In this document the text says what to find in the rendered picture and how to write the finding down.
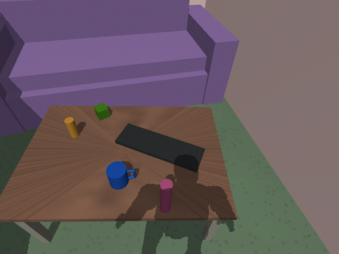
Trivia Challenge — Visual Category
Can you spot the coffee table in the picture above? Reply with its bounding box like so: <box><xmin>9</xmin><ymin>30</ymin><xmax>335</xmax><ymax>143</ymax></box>
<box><xmin>0</xmin><ymin>105</ymin><xmax>238</xmax><ymax>243</ymax></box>

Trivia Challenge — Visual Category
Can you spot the sofa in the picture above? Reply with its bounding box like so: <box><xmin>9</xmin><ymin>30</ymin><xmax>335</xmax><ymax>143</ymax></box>
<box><xmin>0</xmin><ymin>0</ymin><xmax>239</xmax><ymax>136</ymax></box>

